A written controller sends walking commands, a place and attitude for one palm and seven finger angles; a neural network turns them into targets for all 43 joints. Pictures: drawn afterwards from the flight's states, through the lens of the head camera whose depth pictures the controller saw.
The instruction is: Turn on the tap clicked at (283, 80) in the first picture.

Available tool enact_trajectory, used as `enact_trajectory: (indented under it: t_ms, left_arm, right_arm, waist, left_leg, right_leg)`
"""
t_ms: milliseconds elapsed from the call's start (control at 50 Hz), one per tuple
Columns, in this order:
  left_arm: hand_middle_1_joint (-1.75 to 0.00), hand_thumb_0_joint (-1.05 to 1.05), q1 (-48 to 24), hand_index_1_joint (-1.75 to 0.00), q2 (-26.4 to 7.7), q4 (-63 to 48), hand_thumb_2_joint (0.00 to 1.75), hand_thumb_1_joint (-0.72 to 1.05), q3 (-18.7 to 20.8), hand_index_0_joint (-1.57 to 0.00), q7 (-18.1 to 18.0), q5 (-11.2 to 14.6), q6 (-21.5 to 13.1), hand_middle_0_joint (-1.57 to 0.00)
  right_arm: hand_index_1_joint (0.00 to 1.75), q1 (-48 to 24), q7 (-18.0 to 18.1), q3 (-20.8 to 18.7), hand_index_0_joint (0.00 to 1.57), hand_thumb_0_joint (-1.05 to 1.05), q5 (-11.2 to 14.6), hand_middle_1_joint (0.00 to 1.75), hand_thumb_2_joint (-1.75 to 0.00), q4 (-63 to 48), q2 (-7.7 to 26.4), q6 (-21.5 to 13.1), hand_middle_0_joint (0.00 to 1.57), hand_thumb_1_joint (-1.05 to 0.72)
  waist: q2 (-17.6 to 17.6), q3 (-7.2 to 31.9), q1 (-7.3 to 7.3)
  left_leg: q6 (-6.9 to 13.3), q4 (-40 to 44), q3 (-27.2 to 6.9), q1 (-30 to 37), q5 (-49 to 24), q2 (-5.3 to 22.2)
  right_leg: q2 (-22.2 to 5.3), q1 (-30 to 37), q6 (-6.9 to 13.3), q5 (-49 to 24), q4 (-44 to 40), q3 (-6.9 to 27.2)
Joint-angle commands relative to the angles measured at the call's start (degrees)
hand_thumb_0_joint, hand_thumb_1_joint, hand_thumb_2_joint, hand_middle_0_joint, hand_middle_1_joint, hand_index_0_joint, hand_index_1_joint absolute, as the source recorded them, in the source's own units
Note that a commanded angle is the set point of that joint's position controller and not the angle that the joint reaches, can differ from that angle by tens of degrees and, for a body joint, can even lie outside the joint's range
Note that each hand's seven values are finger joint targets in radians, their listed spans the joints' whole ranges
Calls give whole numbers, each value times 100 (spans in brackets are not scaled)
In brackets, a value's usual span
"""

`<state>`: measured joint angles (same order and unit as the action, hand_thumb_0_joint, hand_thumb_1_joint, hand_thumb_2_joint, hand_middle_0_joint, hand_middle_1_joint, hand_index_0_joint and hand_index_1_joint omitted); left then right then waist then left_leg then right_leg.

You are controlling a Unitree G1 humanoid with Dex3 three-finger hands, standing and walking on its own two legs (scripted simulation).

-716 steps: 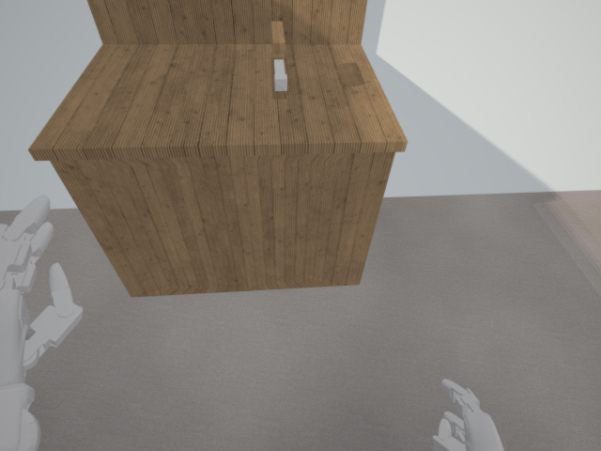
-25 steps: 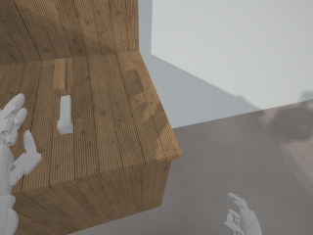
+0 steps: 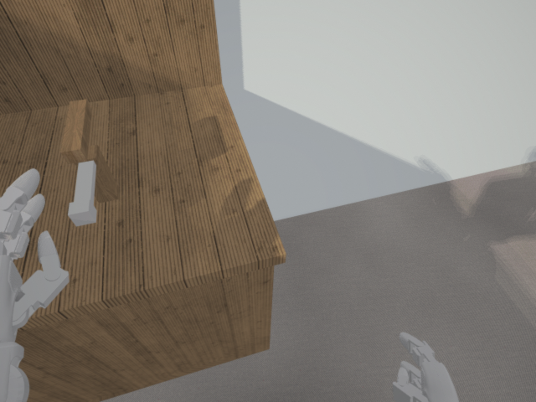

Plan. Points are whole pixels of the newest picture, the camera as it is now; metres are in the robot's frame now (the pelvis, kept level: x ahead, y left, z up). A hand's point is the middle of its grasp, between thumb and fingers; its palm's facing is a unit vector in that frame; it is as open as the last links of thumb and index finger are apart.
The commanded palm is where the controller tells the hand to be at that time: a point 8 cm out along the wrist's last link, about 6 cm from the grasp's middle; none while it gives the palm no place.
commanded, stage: come to a stop and stand still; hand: left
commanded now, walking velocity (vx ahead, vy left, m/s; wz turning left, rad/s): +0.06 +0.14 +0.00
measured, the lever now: (82, 212) +0.35 +0.31 +0.09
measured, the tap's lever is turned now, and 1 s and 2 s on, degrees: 0 0 0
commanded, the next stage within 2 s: look again from close up in 0.84 s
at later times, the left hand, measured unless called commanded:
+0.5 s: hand (53, 245) +0.25 +0.27 +0.16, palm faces +0.27 -0.88 -0.40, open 7.4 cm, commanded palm +0.18 +0.32 +0.18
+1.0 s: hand (23, 246) +0.25 +0.31 +0.15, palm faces +0.34 -0.86 -0.37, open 7.4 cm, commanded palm +0.18 +0.34 +0.18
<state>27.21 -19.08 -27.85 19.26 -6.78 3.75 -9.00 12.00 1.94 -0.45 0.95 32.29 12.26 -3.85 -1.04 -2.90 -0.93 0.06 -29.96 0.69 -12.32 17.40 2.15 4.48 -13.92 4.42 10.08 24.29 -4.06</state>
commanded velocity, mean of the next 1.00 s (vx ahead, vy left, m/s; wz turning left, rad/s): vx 0.00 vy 0.01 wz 0.00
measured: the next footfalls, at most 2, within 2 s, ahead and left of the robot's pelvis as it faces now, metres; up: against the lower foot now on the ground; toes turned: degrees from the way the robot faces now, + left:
none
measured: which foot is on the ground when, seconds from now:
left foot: down 0.00-1.00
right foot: down 0.00-1.00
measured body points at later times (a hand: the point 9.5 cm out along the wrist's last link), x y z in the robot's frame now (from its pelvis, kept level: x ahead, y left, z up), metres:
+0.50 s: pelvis +0.01 +0.05 +0.00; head +0.04 +0.05 +0.45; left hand +0.23 +0.32 +0.18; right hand +0.18 -0.18 -0.08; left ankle -0.02 +0.11 -0.74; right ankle +0.04 -0.07 -0.74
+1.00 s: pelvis +0.02 +0.07 +0.00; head +0.05 +0.09 +0.45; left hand +0.22 +0.36 +0.17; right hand +0.21 -0.15 -0.07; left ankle -0.02 +0.12 -0.74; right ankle +0.04 -0.07 -0.74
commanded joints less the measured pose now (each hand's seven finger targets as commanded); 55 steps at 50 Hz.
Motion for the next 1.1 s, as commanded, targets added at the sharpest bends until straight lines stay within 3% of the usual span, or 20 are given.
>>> enact_trajectory:
  t_ms: [0,60,140,200,220,240,260,280,340,360,440,460,480,560,620,680,740,820,920,1080]
  left_arm:
    - [-30,0,-468,-30,-1043,-996,90,90,659,-20,-187,-38,-294,-20]
    - [-30,0,-505,-30,-1140,-1022,90,90,728,-20,-242,-82,-299,-20]
    - [-30,0,-322,-30,-1094,-1140,90,90,664,-20,-244,-84,-396,-20]
    - [-30,0,-335,-30,-1147,-1312,90,90,665,-20,-239,-93,-449,-20]
    - [-30,0,-6159,-30,-5589,-2434,90,90,3806,-20,-200,-836,-972,-20]
    - [-30,0,-3234,-30,-2448,663,90,90,1833,-20,58,-369,-828,-20]
    - [-30,0,-2183,-30,-1789,215,90,90,1443,-20,25,-64,-771,-20]
    - [-30,0,-2044,-30,-1496,386,90,90,1056,-20,53,-112,-811,-20]
    - [-30,0,-635,-30,-854,-205,90,90,338,-20,177,-19,-949,-20]
    - [-30,0,-361,-30,-569,-301,90,90,87,-20,206,24,-915,-20]
    - [-30,0,-312,-30,-1226,-580,90,90,714,-20,106,-97,-814,-20]
    - [-30,0,-486,-30,-1606,-724,90,90,1115,-20,51,-107,-814,-20]
    - [-30,0,-551,-30,-1535,-683,90,90,1173,-20,62,-82,-833,-20]
    - [-30,0,-1443,-30,-1810,-1514,90,90,1329,-20,100,-97,-942,-20]
    - [-30,0,-1442,-30,-1406,-1582,90,90,885,-20,146,-140,-928,-20]
    - [-30,0,-1197,-30,-994,-1461,90,90,543,-20,146,-194,-863,-20]
    - [-30,0,-922,-30,-784,-1044,90,90,431,-20,141,-223,-752,-20]
    - [-30,0,-837,-30,-893,-700,90,90,650,-20,121,-164,-697,-20]
    - [-30,0,-849,-30,-1152,-1285,90,90,862,-20,77,-136,-777,-20]
    - [-30,0,-497,-30,-1056,-1497,90,90,769,-20,15,-112,-792,-20]
  right_arm:
    - [30,-488,62,-219,20,0,43,30,-90,-810,588,-268,20,-90]
    - [30,-567,75,-218,20,0,51,30,-90,-742,633,-280,20,-90]
    - [30,-526,80,-248,20,0,24,30,-90,-743,663,-335,20,-90]
    - [30,-566,81,-229,20,0,7,30,-90,-750,648,-352,20,-90]
    - [30,433,110,-192,20,0,-91,30,-90,-550,623,-683,20,-90]
    - [30,-131,53,-5,20,0,-64,30,-90,-362,187,-683,20,-90]
    - [30,-490,-11,-157,20,0,94,30,-90,-607,414,-603,20,-90]
    - [30,-207,-21,-190,20,0,39,30,-90,-623,581,-669,20,-90]
    - [30,-231,-226,-199,20,0,48,30,-90,-648,674,-711,20,-90]
    - [30,-372,-287,-191,20,0,90,30,-90,-691,641,-717,20,-90]
    - [30,-513,-223,-207,20,0,37,30,-90,-839,718,-655,20,-90]
    - [30,-574,-178,-202,20,0,36,30,-90,-833,727,-614,20,-90]
    - [30,-578,-123,-197,20,0,5,30,-90,-892,692,-597,20,-90]
    - [30,-662,-45,-148,20,0,-40,30,-90,-967,635,-633,20,-90]
    - [30,-499,-113,-167,20,0,-77,30,-90,-929,586,-712,20,-90]
    - [30,-378,-210,-193,20,0,-94,30,-90,-845,623,-734,20,-90]
    - [30,-327,-267,-235,20,0,-63,30,-90,-845,686,-620,20,-90]
    - [30,-395,-188,-246,20,0,-16,30,-90,-900,702,-435,20,-90]
    - [30,-529,-115,-208,20,0,-39,30,-90,-1041,628,-364,20,-90]
    - [30,-495,-89,-220,20,0,-47,30,-90,-991,644,-432,20,-90]
  waist:
    - [613,516,27]
    - [523,660,3]
    - [208,914,-42]
    - [-189,996,5]
    - [816,-168,-3]
    - [492,1232,-55]
    - [-237,1048,-161]
    - [-273,1180,-111]
    - [-569,1168,-161]
    - [-508,1141,-149]
    - [492,821,-161]
    - [484,827,-140]
    - [614,858,-115]
    - [-613,1000,-77]
    - [-1069,1107,-60]
    - [-832,1042,-20]
    - [-458,828,-20]
    - [-15,749,3]
    - [-474,1007,-20]
    - [-508,1097,-16]
  left_leg:
    - [185,-266,-157,-243,169,-179]
    - [193,-68,-256,-169,-57,-143]
    - [260,644,-317,13,-530,2]
    - [246,809,-516,58,-1051,208]
    - [130,2,117,-651,-952,-57]
    - [218,57,-72,-305,-845,-277]
    - [114,315,-248,-138,-853,-168]
    - [47,282,-74,-90,-589,-140]
    - [169,767,-214,-58,-873,-2]
    - [183,862,-366,87,-1230,170]
    - [135,1102,-605,-382,-1406,403]
    - [80,1127,-585,-274,-1471,394]
    - [71,1121,-609,-293,-1476,412]
    - [-160,969,-618,144,-2669,414]
    - [-203,727,-532,714,-3609,534]
    - [-266,625,-544,1020,-4108,619]
    - [-402,584,-508,556,-3781,540]
    - [-522,542,-458,3,-3015,306]
    - [-454,615,-468,141,-3188,303]
    - [-421,592,-487,152,-2940,300]
  right_leg:
    - [-1595,76,-281,1743,-1683,1966]
    - [-1724,262,-181,1328,-1503,1809]
    - [-1430,804,-358,431,-1042,1424]
    - [-1196,1025,-276,-345,-580,1079]
    - [-813,-116,-1252,-733,-1243,1062]
    - [-1304,661,-492,-644,-633,1035]
    - [-1275,843,-221,-1049,-426,1499]
    - [-1380,846,-152,-781,-508,1608]
    - [-1128,1094,-403,-687,-334,1230]
    - [-1003,971,-343,-803,-106,993]
    - [-758,979,-339,-719,123,604]
    - [-724,924,-331,-763,203,563]
    - [-751,934,-334,-774,237,484]
    - [-684,755,-301,-910,691,371]
    - [-662,406,-270,-346,674,291]
    - [-596,187,-257,-34,624,191]
    - [-595,480,-212,-481,426,217]
    - [-711,941,-116,-1472,235,380]
    - [-724,1092,-162,-1497,366,342]
    - [-746,1140,-173,-1397,307,345]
